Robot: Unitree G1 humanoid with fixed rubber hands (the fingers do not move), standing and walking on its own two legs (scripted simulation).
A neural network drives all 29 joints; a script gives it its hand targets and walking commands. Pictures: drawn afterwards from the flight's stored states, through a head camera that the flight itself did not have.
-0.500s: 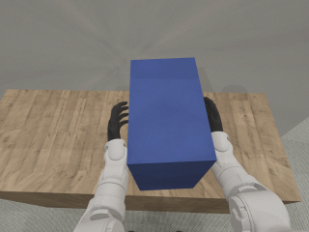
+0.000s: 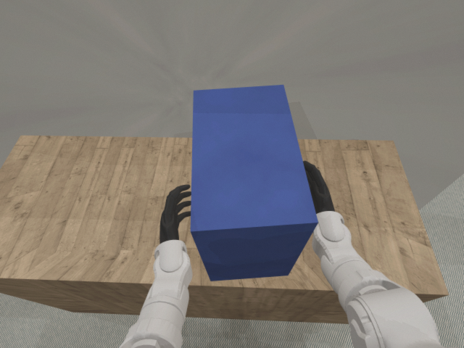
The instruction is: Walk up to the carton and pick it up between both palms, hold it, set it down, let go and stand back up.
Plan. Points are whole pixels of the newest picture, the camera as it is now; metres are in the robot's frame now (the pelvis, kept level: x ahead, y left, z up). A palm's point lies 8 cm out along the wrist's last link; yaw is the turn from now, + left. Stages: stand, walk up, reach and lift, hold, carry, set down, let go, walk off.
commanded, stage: set down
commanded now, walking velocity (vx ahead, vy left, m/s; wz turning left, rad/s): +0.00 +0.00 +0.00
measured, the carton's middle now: (244, 190) +0.41 +0.00 -0.03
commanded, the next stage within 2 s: none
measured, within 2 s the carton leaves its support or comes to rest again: neither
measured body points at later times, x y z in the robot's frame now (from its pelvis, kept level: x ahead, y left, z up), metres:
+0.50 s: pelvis -0.01 -0.01 +0.00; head +0.05 -0.01 +0.44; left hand +0.28 +0.14 -0.04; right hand +0.32 -0.16 -0.04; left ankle +0.01 +0.17 -0.74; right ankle +0.01 -0.10 -0.74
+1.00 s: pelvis +0.00 -0.01 +0.00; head +0.01 +0.00 +0.45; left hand +0.23 +0.15 -0.04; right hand +0.25 -0.18 -0.05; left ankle +0.01 +0.17 -0.74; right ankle +0.01 -0.10 -0.74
